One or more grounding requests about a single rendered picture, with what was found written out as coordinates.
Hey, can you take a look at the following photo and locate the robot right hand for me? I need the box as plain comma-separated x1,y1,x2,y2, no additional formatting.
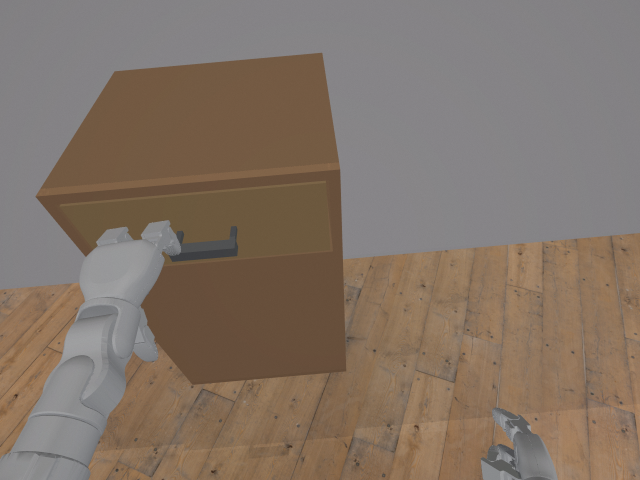
481,407,558,480

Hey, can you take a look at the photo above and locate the handle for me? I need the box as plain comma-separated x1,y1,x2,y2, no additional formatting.
169,226,238,262

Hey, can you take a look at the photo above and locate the cabinet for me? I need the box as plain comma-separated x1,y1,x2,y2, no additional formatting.
35,53,346,385

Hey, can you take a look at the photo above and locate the left robot forearm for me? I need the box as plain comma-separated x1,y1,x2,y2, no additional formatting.
0,297,141,480

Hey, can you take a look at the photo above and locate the drawer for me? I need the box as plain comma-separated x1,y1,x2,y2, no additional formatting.
59,181,330,265

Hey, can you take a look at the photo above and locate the robot left hand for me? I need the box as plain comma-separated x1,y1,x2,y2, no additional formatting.
79,220,181,362

